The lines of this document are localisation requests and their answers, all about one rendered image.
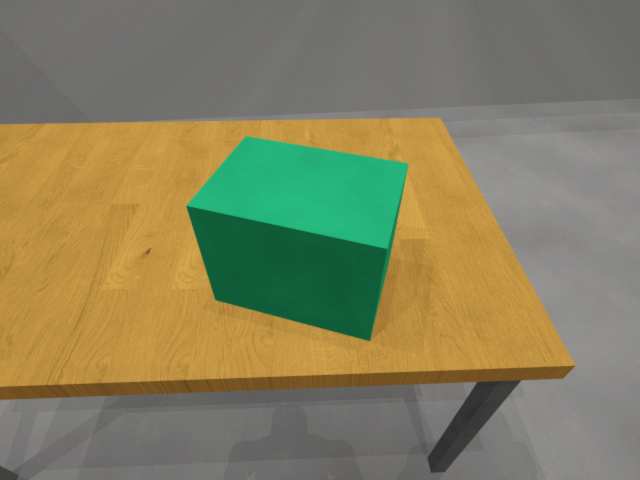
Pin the table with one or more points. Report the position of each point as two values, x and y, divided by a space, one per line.
104 292

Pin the carton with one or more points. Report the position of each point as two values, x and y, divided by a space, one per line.
300 233

